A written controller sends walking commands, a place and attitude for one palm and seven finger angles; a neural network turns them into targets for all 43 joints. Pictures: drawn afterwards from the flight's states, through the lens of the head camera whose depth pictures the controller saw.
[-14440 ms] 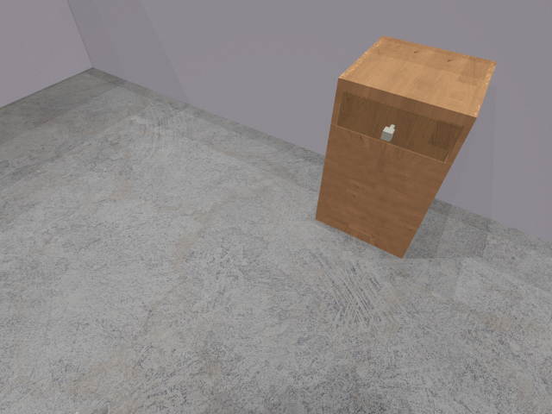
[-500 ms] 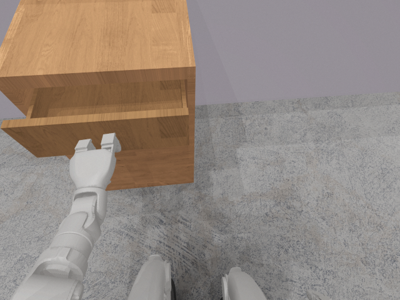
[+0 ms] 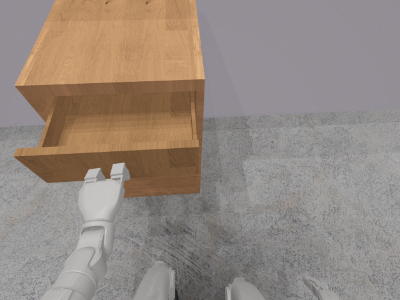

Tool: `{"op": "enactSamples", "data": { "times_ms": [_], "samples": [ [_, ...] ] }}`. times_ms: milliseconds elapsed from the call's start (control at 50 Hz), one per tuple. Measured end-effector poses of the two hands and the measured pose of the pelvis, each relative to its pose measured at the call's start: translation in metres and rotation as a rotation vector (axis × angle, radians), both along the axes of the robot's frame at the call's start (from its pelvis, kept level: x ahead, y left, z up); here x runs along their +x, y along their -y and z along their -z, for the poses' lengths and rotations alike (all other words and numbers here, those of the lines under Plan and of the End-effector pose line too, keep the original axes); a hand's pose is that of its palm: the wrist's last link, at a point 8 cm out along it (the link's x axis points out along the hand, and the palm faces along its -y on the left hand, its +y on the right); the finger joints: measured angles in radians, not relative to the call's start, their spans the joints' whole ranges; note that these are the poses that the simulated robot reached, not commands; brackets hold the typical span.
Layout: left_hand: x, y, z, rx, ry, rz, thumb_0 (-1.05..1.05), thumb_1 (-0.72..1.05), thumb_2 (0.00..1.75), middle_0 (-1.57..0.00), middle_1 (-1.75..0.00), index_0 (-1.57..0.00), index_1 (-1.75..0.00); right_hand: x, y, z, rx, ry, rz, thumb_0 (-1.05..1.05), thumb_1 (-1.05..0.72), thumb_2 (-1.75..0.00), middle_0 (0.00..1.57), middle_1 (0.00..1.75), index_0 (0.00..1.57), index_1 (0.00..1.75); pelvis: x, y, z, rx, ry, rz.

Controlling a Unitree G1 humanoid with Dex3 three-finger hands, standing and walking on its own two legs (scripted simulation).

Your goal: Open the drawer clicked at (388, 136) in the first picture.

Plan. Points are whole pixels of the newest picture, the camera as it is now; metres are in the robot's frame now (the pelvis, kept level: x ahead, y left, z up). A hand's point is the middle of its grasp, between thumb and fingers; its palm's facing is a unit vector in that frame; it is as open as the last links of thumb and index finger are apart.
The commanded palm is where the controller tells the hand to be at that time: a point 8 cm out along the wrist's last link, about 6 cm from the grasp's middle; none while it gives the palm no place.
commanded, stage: pull the drawer open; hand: left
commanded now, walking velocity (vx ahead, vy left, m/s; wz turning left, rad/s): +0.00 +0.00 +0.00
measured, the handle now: (115, 180) +0.37 +0.21 -0.05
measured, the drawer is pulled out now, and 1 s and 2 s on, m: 0.17 0.29 0.30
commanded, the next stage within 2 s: open the thumb to release the handle in 1.22 s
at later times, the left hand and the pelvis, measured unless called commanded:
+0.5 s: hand (108, 233) +0.26 +0.21 -0.07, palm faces -0.04 -0.08 -1.00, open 6.6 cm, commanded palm +0.23 +0.21 -0.02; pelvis -0.01 -0.01 +0.00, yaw +1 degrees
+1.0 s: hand (105, 266) +0.20 +0.20 -0.07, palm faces -0.05 -0.11 -0.99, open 6.7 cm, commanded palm +0.17 +0.20 -0.02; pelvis +0.00 -0.01 -0.01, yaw +1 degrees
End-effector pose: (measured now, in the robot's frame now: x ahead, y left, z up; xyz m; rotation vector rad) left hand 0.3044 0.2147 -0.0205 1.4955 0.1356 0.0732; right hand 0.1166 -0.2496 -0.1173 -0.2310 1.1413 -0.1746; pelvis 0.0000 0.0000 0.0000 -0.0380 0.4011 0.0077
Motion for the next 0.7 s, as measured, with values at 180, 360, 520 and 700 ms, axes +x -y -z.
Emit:
{"op": "enactSamples", "data": {
  "times_ms": [180, 360, 520, 700],
  "samples": [
    [-0.03, 0.003, 0.0, 0.001, 0.009, -0.005, 0.02, 0.64, 0.78, -0.41, -1.35, -0.27, -1.34, 0.019, -0.003, -0.003, 0.003, 0.052, -0.038, 0.01, -0.9, -0.9, 0.2, 0.3, 0.2, 0.3, -0.001, 0.0, 0.001, 0.0, 0.018, -0.007],
    [-0.05, 0.006, 0.0, 0.008, 0.007, -0.013, 0.02, 0.64, 0.77, -0.42, -1.35, -0.28, -1.34, 0.035, -0.01, -0.003, 0.019, 0.097, -0.075, 0.01, -0.9, -0.9, 0.2, 0.3, 0.2, 0.3, -0.005, 0.003, 0.002, 0.001, 0.031, -0.016],
    [-0.065, 0.007, 0.0, -0.005, -0.003, -0.019, 0.03, 0.65, 0.75, -0.42, -1.35, -0.27, -1.33, 0.041, -0.013, -0.006, 0.028, 0.126, -0.089, 0.01, -0.9, -0.9, 0.2, 0.3, 0.2, 0.3, -0.005, 0.005, 0.003, 0.003, 0.04, -0.014],
    [-0.083, 0.009, 0.0, -0.011, -0.002, -0.024, 0.04, 0.65, 0.76, -0.41, -1.35, -0.27, -1.34, 0.046, -0.01, -0.005, 0.026, 0.134, -0.099, 0.01, -0.9, -0.9, 0.2, 0.3, 0.2, 0.3, -0.005, 0.007, 0.005, 0.006, 0.044, -0.013]
  ]
}}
